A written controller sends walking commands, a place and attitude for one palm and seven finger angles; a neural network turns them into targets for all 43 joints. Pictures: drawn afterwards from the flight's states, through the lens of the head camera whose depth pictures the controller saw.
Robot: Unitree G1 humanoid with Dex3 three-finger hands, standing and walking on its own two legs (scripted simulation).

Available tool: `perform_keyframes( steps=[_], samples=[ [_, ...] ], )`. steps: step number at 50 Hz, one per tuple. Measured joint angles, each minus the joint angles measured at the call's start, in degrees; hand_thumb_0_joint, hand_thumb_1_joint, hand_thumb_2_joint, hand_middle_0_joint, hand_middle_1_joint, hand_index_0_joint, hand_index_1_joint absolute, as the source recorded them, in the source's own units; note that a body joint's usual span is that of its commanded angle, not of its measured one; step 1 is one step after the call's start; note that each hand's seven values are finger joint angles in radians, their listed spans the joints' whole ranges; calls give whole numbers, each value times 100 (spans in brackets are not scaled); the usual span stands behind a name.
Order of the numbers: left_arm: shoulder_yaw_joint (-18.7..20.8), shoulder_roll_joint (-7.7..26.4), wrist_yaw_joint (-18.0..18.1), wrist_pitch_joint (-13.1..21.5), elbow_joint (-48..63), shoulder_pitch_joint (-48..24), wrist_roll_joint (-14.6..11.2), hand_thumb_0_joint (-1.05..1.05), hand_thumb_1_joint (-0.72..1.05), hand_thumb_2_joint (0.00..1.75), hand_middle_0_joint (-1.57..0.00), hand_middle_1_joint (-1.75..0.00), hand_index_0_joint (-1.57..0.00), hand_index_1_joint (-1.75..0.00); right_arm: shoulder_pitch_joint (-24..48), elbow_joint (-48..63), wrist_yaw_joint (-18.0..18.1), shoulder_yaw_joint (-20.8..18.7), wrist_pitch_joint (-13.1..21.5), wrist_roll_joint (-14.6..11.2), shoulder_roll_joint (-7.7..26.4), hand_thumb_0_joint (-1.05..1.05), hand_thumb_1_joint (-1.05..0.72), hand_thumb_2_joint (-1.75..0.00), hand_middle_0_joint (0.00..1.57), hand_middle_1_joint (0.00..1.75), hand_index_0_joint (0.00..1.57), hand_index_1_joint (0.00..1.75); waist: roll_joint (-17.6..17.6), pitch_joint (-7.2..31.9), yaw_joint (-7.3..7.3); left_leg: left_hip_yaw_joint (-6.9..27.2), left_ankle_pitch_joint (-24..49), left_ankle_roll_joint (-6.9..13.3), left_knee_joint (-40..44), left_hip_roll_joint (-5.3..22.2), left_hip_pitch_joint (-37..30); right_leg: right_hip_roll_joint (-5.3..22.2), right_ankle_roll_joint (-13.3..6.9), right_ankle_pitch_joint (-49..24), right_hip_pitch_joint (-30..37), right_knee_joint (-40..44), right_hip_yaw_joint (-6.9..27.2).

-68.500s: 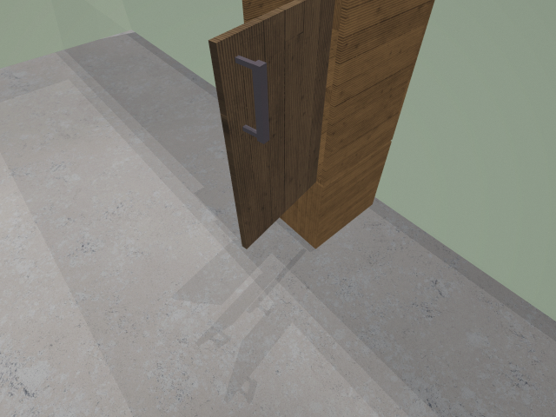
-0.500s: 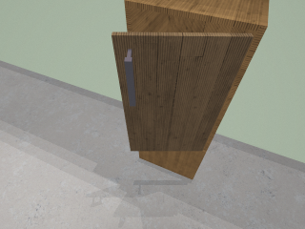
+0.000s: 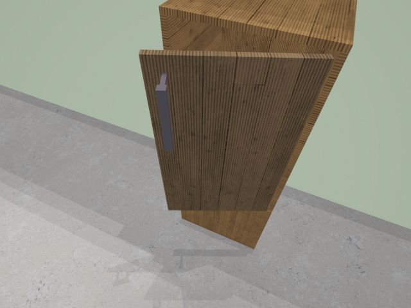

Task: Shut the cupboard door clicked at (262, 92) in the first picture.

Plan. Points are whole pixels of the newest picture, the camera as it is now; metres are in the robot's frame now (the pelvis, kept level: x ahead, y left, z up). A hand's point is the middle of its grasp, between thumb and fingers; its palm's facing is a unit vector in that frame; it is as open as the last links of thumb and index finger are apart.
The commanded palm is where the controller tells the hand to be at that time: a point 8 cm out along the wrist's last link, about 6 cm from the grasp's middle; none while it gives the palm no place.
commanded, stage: shuffle to correct the standing spot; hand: left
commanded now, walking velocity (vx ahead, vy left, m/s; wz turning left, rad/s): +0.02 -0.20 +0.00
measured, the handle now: (166, 114) +0.46 +0.12 +0.13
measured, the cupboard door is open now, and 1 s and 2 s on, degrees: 24 24 24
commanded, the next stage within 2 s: come to a stop and stand still in 0.52 s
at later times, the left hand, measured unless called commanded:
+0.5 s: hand out of the picture +0.00 +0.13 -0.19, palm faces +0.05 -0.99 -0.13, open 7.4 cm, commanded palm none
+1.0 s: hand out of the picture +0.05 +0.06 -0.17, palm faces +0.04 -0.98 -0.21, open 7.3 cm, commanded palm none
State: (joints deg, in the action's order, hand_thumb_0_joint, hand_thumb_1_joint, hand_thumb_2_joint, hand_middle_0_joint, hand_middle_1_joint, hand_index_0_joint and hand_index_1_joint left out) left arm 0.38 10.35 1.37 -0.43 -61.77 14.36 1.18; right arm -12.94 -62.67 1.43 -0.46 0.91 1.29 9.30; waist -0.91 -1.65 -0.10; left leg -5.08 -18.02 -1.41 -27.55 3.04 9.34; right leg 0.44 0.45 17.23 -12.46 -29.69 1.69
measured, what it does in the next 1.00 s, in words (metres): steps to the right: left foot, then right foot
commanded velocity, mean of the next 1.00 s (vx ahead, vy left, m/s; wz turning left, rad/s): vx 0.00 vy -0.04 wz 0.02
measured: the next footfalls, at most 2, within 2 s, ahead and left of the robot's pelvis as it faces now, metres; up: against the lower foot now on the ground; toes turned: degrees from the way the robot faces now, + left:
left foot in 0.38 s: +0.04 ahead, +0.07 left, +0.00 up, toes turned +7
right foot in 0.72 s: +0.06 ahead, -0.25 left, +0.00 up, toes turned -3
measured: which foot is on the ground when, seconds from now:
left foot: down 0.00-0.16, up 0.18-0.36, down 0.38-0.72, up 0.74-1.00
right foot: down 0.00-0.38, up 0.40-0.70, down 0.72-1.00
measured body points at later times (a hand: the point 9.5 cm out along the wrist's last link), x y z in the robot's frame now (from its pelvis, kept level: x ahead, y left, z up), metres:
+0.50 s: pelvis +0.02 -0.04 +0.00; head +0.04 -0.01 +0.44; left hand +0.00 +0.18 -0.18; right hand +0.06 -0.28 -0.14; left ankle +0.00 +0.06 -0.74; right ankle -0.03 -0.16 -0.66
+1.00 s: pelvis +0.01 -0.12 +0.00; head +0.03 -0.12 +0.45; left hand +0.05 +0.11 -0.15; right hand +0.06 -0.36 -0.15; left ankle +0.01 -0.03 -0.71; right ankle +0.02 -0.25 -0.74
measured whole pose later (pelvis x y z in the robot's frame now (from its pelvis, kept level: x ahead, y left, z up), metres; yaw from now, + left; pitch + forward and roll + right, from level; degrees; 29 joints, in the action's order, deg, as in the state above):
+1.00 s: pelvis +0.01 -0.12 +0.00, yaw +0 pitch +0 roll +1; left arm 1.8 10.3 2.0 -0.4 -56.3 13.5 2.1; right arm -12.5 -57.1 0.2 -2.5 -2.1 0.7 10.1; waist -1.6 -3.2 -1.2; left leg -4.2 -24.6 -1.6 -42.9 -1.2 19.9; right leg 2.4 0.2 14.6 -14.8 -29.8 -1.7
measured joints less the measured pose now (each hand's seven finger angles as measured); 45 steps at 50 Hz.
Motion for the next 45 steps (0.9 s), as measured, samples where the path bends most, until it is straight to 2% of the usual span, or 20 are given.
perform_keyframes(
  steps=[4, 8, 10, 12, 14, 16, 18, 19, 21, 24, 26, 30, 33, 35, 36, 37, 39, 40, 42, 45],
  samples=[
    [104, 38, -67, -117, 118, 102, 43, 1, 91, 89, -20, -30, -20, -30, -85, 75, 43, -60, -44, 35, -52, 1, -91, -90, 20, 29, 20, 30, -51, -14, 16, -7, -136, -56, -208, 52, 89, -48, -70, 199, -161, -339, 9],
    [181, 12, -103, -124, 237, 176, 70, 1, 91, 89, -20, -30, -20, -30, -204, 108, 80, -133, -103, 54, -7, 1, -91, -90, 20, 29, 20, 30, 101, -51, 54, 159, -305, -135, -529, 218, 268, -194, -193, 322, -196, -457, -157],
    [197, -10, -91, -72, 298, 224, 76, 1, 91, 89, -20, -30, -20, -30, -241, 104, 99, -153, -159, 32, 24, 1, -91, -90, 20, 29, 20, 30, 132, -54, 58, 217, -597, 3, -991, 261, 511, -240, -268, 347, -195, -446, -266],
    [205, -43, -55, -55, 347, 268, 88, 1, 91, 89, -20, -30, -20, -30, -223, 94, 122, -171, -218, 2, 36, 1, -91, -90, 20, 29, 20, 30, 88, -82, 3, 265, -1127, 91, -1727, 171, 810, -255, -346, 316, -142, -347, -331],
    [215, -83, -18, -74, 369, 325, 104, 1, 91, 89, -20, -30, -20, -30, -153, 112, 133, -185, -226, -24, 36, 1, -91, -90, 20, 29, 20, 30, 14, -124, -64, 217, -1326, 131, -2127, 62, 1001, -278, -383, 243, -70, -212, -345],
    [213, -109, 2, -124, 362, 406, 108, 1, 91, 89, -20, -30, -20, -30, -64, 172, 141, -186, -196, -37, 18, 1, -91, -90, 20, 29, 20, 30, -68, -138, -96, 99, -1110, 144, -1861, -30, 996, -316, -384, 197, -24, -126, -334],
    [207, -130, 0, -192, 345, 518, 75, 1, 91, 89, -20, -30, -20, -30, -1, 265, 151, -163, -115, -29, 0, 1, -91, -90, 20, 29, 20, 30, -108, -119, -82, -25, -286, 177, -926, -58, 740, -404, -356, 252, -55, -230, -325],
    [209, -134, -16, -224, 331, 563, 50, 1, 91, 89, -20, -30, -20, -30, 23, 309, 158, -155, -59, -2, -12, 1, -91, -90, 20, 29, 20, 30, -113, -100, -58, -21, 67, 273, -708, -20, 697, -452, -322, 331, -174, -472, -336],
    [234, -88, -40, -318, 273, 573, 58, 1, 91, 89, -20, -30, -20, -30, 74, 373, 155, -115, -23, 40, -107, 1, -91, -90, 20, 29, 20, 30, -269, -96, -43, -111, -97, 325, -871, -1, 711, -420, -239, 938, -566, -1519, -282],
    [299, -29, -88, -397, 259, 442, 97, 1, 91, 89, -20, -30, -20, -30, 19, 425, 166, -58, 25, 78, -194, 1, -91, -90, 20, 29, 20, 30, -282, -72, 1, -73, -151, 248, -668, 100, 607, -340, -121, 994, -1140, -2930, -247],
    [334, -2, -125, -400, 336, 300, 86, 1, 91, 89, -20, -30, -20, -30, -23, 408, 192, -62, 23, 95, -197, 1, -92, -90, 20, 29, 20, 30, -227, -92, -10, -6, 9, 164, -429, 179, 533, -211, -46, 819, -1341, -3238, -231],
    [360, 21, -175, -391, 526, 13, 51, 1, 91, 89, -20, -30, -19, -30, -70, 378, 131, -117, -30, 127, -96, 1, -92, -90, 20, 30, 20, 30, -54, -157, -16, 102, 225, 26, -136, 373, 481, 56, 67, 685, -1303, -2561, -267],
    [363, 50, -205, -353, 622, -185, 32, 1, 91, 89, -20, -30, -19, -30, -86, 402, 83, -202, -86, 140, 3, 1, -92, -90, 20, 30, 20, 30, 83, -214, 60, 171, 252, -125, -168, 521, 559, 136, 77, 619, -1052, -1648, -356],
    [357, 74, -213, -253, 684, -263, 25, 1, 91, 89, -20, -30, -19, -30, -129, 426, 54, -256, -137, 129, 93, 1, -91, -90, 20, 30, 20, 30, 161, -229, 99, 224, 159, -244, -396, 595, 682, 142, 60, 205, -710, -768, -440],
    [340, 126, -204, -161, 731, -244, 34, 1, 91, 89, -20, -30, -19, -30, -190, 450, 38, -276, -159, 111, 116, 1, -91, -90, 20, 30, 20, 30, 89, -190, 103, 206, 42, -254, -618, 549, 784, 220, 40, -196, -499, -262, -419],
    [334, 136, -161, -63, 706, -257, 49, 1, 91, 89, -20, -30, -19, -30, -201, 444, 26, -294, -193, 84, 159, 1, -91, -90, 20, 30, 20, 30, 69, -170, 77, 232, -316, -224, -952, 510, 922, 253, 168, -157, -486, -197, -386],
    [247, 20, -98, 20, 597, -309, 66, 1, 91, 89, -20, -30, -19, -30, -149, 401, 17, -330, -287, 40, 296, 1, -91, -90, 20, 30, 20, 30, 266, -213, 91, 507, -1023, -67, -1536, 384, 1106, 152, 142, 24, -553, -485, -433],
    [202, -21, -82, 52, 562, -290, 72, 1, 91, 89, -20, -30, -19, -30, -129, 382, 10, -331, -317, 24, 322, 1, -91, -90, 20, 29, 20, 30, 280, -201, 89, 538, -1165, -20, -1782, 269, 1171, 140, 93, 52, -536, -505, -422],
    [136, -83, -43, 74, 518, -238, 85, 1, 91, 89, -20, -30, -19, -30, -94, 363, -15, -314, -308, -10, 315, 1, -91, -90, 20, 29, 20, 30, 214, -176, 69, 449, -1167, 4, -2117, 51, 1241, 150, 11, 0, -448, -400, -369],
    [121, -89, 21, 54, 509, -173, 90, 1, 93, 89, -20, -30, -20, -30, -63, 414, -60, -268, -283, -43, 241, 1, -91, -90, 19, 29, 20, 30, 90, -149, 14, 261, -992, -23, -2191, -204, 1253, 170, -45, -132, -320, -185, -325]
  ],
)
